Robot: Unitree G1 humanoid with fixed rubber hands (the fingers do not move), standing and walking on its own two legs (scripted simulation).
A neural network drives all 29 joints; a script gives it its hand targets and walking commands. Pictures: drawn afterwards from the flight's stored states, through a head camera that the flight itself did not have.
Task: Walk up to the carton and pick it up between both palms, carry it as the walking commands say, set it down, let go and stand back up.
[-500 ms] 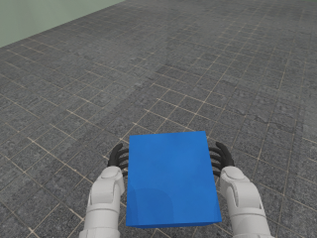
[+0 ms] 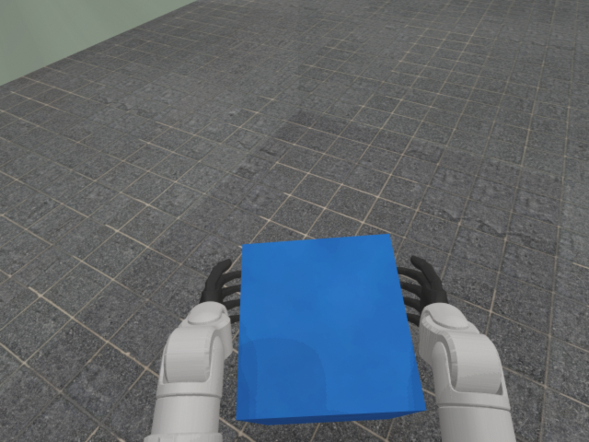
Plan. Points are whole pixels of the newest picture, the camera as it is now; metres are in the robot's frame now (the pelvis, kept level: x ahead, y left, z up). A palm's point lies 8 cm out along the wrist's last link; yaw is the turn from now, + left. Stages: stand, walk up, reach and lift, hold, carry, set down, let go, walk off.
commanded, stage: carry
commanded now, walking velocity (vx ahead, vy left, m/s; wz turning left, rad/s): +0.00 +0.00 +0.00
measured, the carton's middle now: (322, 339) +0.27 -0.01 -0.04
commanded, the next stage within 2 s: none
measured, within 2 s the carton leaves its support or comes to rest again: neither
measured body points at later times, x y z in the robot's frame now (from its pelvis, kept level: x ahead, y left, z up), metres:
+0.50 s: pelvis +0.15 +0.01 -0.01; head +0.18 +0.02 +0.44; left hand +0.45 +0.15 +0.00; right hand +0.44 -0.14 +0.01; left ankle +0.10 +0.10 -0.73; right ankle +0.11 -0.10 -0.73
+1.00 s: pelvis +0.18 +0.01 +0.00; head +0.21 +0.02 +0.45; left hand +0.49 +0.15 +0.01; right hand +0.48 -0.14 +0.03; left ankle +0.10 +0.10 -0.72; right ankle +0.12 -0.09 -0.72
